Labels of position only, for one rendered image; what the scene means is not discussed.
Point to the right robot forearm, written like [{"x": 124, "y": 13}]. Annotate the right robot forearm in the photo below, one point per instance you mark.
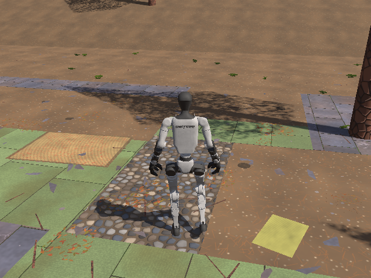
[{"x": 213, "y": 153}]

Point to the robot left foot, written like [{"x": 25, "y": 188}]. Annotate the robot left foot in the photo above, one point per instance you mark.
[{"x": 176, "y": 231}]

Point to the right robot hand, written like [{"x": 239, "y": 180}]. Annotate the right robot hand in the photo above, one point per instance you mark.
[{"x": 213, "y": 165}]

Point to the robot left thigh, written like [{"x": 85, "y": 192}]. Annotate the robot left thigh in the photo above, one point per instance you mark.
[{"x": 171, "y": 173}]

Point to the left robot hand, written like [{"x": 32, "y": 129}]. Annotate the left robot hand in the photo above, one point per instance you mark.
[{"x": 154, "y": 167}]

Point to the left robot forearm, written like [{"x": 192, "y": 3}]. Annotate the left robot forearm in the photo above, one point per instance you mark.
[{"x": 156, "y": 154}]

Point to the right robot upper arm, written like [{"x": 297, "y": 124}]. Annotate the right robot upper arm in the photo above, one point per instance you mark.
[{"x": 206, "y": 131}]

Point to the left robot upper arm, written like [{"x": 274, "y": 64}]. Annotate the left robot upper arm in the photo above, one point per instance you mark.
[{"x": 164, "y": 132}]

